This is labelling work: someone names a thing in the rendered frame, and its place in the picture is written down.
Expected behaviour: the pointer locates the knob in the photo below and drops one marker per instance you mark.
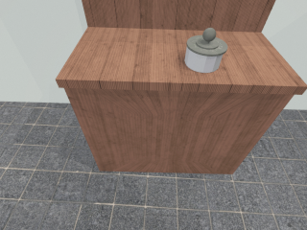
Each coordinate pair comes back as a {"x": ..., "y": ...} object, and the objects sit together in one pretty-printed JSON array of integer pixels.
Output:
[{"x": 209, "y": 34}]

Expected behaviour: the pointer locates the lid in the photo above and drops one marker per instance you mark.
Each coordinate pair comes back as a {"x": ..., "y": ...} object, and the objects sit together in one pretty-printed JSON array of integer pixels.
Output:
[{"x": 214, "y": 48}]

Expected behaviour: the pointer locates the table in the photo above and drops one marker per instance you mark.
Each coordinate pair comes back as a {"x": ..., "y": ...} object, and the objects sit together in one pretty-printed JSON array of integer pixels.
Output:
[{"x": 142, "y": 110}]

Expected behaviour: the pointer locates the pot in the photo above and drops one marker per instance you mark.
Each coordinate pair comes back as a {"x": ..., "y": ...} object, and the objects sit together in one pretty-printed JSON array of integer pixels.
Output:
[{"x": 202, "y": 64}]

